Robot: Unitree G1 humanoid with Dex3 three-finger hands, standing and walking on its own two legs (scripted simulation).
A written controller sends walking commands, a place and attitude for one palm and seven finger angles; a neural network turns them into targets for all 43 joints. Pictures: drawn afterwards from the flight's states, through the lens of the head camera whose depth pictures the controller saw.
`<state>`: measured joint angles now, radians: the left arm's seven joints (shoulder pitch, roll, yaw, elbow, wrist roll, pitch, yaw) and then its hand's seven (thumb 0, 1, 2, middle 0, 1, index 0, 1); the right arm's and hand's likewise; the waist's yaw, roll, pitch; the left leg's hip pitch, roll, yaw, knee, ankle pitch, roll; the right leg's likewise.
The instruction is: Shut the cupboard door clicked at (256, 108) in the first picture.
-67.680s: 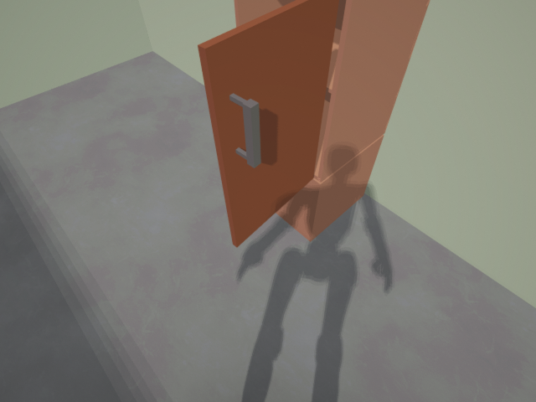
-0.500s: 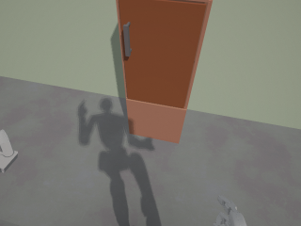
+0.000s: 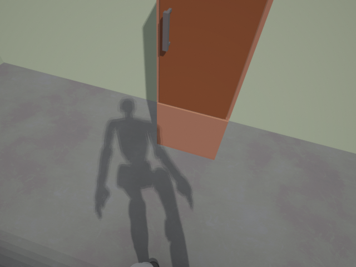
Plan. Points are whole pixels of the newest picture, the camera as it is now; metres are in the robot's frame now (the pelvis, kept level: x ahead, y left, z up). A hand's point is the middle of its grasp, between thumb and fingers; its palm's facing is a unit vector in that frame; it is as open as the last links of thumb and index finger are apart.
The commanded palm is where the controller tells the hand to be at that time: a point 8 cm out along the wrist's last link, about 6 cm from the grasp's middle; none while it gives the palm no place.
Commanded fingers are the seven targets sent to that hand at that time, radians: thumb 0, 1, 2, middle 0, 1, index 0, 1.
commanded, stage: let the arm hang, fingers relaxed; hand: left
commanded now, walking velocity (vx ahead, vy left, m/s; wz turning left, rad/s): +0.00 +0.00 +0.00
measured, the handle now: (167, 30) +0.93 +0.11 +0.08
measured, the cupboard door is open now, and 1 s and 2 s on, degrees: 0 0 0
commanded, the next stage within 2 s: look to check the result in 0.62 s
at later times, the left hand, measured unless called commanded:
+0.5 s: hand out of the picture +0.04 +0.19 -0.17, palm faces -0.02 -0.98 -0.20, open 7.3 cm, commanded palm none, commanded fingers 0.00 0.90 0.90 -0.20 -0.30 -0.20 -0.30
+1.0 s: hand out of the picture +0.03 +0.19 -0.16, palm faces -0.03 -0.97 -0.26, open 7.3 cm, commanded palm none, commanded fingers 0.00 0.90 0.90 -0.20 -0.30 -0.20 -0.30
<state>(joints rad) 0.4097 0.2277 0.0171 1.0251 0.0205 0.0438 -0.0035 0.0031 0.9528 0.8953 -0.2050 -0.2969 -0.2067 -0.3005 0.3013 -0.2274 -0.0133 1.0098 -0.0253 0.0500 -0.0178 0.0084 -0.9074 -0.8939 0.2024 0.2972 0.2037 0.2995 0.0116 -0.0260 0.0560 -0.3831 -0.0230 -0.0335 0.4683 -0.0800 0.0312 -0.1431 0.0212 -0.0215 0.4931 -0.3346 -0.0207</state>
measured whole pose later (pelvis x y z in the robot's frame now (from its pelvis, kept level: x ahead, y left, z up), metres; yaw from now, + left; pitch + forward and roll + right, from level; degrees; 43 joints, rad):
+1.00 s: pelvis +0.04 -0.02 +0.01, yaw -2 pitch -2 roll +0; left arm 0.29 0.23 0.01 1.14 0.01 0.00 0.02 0.00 0.91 0.90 -0.20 -0.30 -0.20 -0.30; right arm 0.19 -0.24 -0.02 1.12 -0.01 0.01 -0.02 0.00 -0.91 -0.89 0.20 0.30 0.20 0.30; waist 0.00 0.01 0.05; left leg -0.27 0.00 -0.01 0.40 -0.10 0.01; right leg -0.02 0.03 0.02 0.38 -0.32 -0.02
